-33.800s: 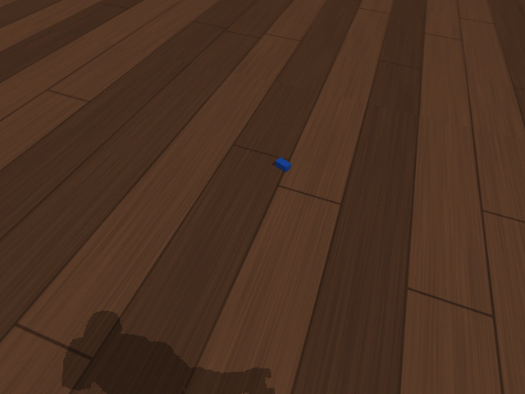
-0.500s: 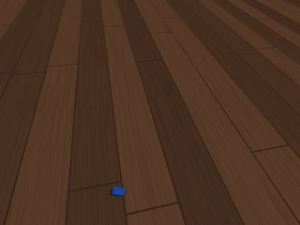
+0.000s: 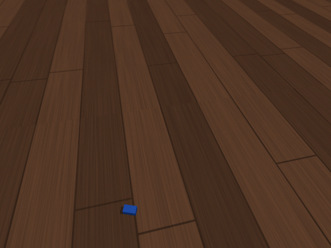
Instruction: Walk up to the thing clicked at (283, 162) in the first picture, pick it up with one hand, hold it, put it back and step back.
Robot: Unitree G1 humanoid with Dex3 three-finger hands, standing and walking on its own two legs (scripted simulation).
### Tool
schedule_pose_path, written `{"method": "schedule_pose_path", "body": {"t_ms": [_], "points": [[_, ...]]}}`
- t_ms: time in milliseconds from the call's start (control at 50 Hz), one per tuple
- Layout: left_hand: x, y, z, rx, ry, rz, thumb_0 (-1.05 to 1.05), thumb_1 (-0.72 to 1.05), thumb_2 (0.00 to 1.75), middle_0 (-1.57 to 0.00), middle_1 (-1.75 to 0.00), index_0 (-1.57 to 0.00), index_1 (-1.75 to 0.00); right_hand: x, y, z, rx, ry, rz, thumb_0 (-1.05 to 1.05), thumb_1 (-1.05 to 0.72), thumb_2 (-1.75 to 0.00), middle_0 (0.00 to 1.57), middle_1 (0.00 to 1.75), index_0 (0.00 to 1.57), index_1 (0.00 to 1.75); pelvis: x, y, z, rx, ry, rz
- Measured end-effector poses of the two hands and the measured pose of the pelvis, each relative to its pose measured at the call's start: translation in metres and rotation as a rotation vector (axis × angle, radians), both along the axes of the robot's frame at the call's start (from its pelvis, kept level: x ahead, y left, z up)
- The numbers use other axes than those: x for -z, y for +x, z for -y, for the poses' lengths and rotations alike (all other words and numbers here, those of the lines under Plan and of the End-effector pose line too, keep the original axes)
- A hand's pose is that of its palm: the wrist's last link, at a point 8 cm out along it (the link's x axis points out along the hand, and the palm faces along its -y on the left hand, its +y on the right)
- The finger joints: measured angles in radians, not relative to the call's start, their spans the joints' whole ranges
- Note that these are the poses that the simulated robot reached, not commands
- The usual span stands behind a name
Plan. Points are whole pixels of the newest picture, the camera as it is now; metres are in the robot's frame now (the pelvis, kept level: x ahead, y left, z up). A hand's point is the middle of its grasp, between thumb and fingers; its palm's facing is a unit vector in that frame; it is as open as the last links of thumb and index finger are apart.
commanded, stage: stand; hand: left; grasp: from above
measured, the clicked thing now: (130, 209) +0.47 +0.21 -0.76
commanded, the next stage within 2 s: step back in 1.32 s
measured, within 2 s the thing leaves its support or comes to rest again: neither
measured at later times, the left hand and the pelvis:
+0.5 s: hand out of the picture +0.08 +0.23 -0.16, palm faces +0.00 -0.94 -0.33, open 7.4 cm; pelvis +0.01 -0.01 +0.00, yaw +0 degrees
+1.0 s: hand out of the picture +0.09 +0.24 -0.16, palm faces -0.01 -0.94 -0.33, open 7.4 cm; pelvis +0.02 -0.01 +0.00, yaw -1 degrees
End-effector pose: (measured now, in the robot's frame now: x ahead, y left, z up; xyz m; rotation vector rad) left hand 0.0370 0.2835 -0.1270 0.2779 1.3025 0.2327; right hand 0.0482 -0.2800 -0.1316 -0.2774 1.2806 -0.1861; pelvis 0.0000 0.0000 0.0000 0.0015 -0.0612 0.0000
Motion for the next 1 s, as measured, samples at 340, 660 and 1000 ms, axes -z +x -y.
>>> {"method": "schedule_pose_path", "body": {"t_ms": [340,660,1000], "points": [[-0.005,0.034,0.007,0.030,-0.003,0.063,0.00,0.90,0.90,-0.20,-0.30,-0.20,-0.30,-0.004,0.018,0.008,-0.004,-0.005,0.039,0.00,-0.90,-0.90,0.20,0.30,0.20,0.30,-0.001,0.005,0.006,0.006,0.000,-0.005],[-0.006,0.037,0.004,0.037,0.007,0.046,0.00,0.90,0.90,-0.20,-0.30,-0.20,-0.30,-0.005,0.017,0.016,0.000,-0.011,0.010,0.00,-0.90,-0.90,0.20,0.30,0.20,0.30,-0.002,0.010,0.009,0.005,0.000,-0.018],[-0.007,0.048,0.003,0.046,0.005,0.054,0.00,0.90,0.90,-0.20,-0.30,-0.20,-0.30,-0.007,0.030,0.017,-0.005,-0.015,0.024,0.00,-0.90,-0.90,0.20,0.30,0.20,0.30,-0.002,0.016,0.009,0.009,0.002,-0.024]]}}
